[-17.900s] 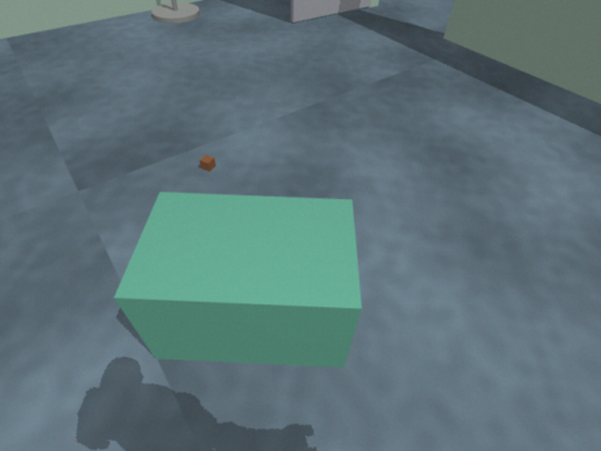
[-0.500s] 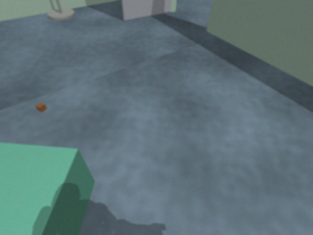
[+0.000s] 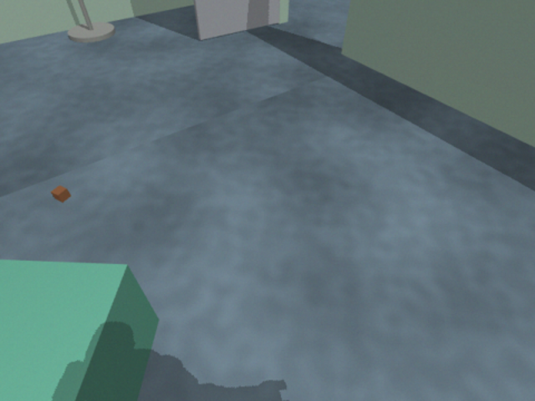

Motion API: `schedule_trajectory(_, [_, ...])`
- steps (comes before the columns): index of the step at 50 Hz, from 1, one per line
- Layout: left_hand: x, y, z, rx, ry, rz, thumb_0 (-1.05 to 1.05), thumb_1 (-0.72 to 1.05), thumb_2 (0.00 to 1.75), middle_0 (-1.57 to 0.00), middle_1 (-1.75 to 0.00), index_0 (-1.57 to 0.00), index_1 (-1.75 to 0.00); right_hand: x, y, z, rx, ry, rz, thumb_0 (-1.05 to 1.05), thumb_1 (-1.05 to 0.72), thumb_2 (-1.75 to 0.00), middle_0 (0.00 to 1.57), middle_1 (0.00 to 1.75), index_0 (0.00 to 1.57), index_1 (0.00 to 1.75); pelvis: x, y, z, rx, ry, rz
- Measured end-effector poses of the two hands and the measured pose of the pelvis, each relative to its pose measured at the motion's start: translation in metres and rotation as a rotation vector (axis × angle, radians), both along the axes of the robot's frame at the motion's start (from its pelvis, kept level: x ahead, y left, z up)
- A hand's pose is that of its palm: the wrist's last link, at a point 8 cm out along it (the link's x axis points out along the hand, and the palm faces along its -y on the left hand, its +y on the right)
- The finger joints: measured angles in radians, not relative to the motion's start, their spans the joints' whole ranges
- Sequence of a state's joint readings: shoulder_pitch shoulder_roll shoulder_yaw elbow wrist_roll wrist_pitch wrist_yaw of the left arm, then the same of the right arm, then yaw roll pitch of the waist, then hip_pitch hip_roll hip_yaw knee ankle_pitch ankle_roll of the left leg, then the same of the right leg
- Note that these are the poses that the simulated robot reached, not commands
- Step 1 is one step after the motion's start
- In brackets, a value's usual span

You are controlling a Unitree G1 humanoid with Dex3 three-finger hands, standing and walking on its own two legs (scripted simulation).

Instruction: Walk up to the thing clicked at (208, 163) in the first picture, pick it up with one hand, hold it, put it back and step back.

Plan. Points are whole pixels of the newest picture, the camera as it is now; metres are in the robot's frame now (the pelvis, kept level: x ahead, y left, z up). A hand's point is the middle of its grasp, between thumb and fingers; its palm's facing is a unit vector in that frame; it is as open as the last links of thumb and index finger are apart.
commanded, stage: walk up
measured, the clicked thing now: (61, 193) +1.16 +1.15 -0.75
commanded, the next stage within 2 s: none
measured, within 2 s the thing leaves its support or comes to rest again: neither
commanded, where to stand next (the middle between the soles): +0.23 +0.03 m, yaw -25 degrees
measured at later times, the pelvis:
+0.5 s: pelvis +0.13 +0.05 -0.01, yaw -12 degrees
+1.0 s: pelvis +0.20 +0.07 -0.04, yaw -20 degrees
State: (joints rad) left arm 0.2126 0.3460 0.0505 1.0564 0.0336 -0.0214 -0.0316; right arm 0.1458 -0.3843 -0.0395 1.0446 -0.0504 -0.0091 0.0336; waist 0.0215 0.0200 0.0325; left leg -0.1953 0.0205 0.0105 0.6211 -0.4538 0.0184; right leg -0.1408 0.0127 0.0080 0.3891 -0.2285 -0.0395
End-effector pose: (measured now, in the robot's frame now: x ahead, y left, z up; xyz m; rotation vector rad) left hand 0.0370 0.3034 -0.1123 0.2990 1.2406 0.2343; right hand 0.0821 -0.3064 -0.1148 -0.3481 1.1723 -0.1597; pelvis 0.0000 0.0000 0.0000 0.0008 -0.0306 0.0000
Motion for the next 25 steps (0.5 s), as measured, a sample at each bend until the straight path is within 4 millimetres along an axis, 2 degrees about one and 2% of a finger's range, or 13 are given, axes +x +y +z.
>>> schedule_trajectory(6, [-0.006,0.034,-0.005,0.004,0.090,-0.017,0.00,0.90,0.89,-0.21,-0.31,-0.21,-0.30,0.013,0.006,0.013,-0.049,-0.024,-0.027,0.01,-0.91,-0.90,0.20,0.29,0.20,0.30,0.018,0.027,-0.002,-0.022,-0.001,-0.057])
schedule_trajectory(10, [0.016,0.062,-0.020,0.016,0.141,-0.054,0.00,0.90,0.89,-0.21,-0.30,-0.20,-0.30,0.013,0.020,0.015,-0.092,-0.058,-0.074,0.01,-0.91,-0.90,0.20,0.29,0.20,0.30,0.037,0.047,-0.013,-0.006,-0.015,-0.098])
schedule_trajectory(15, [0.080,0.072,-0.011,0.014,0.089,-0.136,0.00,0.91,0.89,-0.21,-0.30,-0.20,-0.30,-0.005,0.037,0.021,-0.072,-0.013,-0.172,0.01,-0.91,-0.90,0.20,0.29,0.20,0.30,0.067,0.056,-0.004,-0.010,-0.019,-0.128])
schedule_trajectory(19, [0.138,0.073,0.000,0.025,0.035,-0.206,0.00,0.91,0.89,-0.20,-0.30,-0.20,-0.30,-0.007,0.046,0.017,-0.045,0.000,-0.223,0.01,-0.91,-0.90,0.20,0.30,0.20,0.30,0.094,0.057,-0.001,-0.001,-0.025,-0.160])
schedule_trajectory(25, [0.230,0.051,0.008,0.063,-0.037,-0.322,0.00,0.91,0.89,-0.20,-0.30,-0.20,-0.30,0.002,0.045,-0.008,0.000,0.032,-0.284,0.01,-0.90,-0.90,0.21,0.30,0.20,0.30,0.133,0.048,-0.012,0.016,-0.036,-0.213])
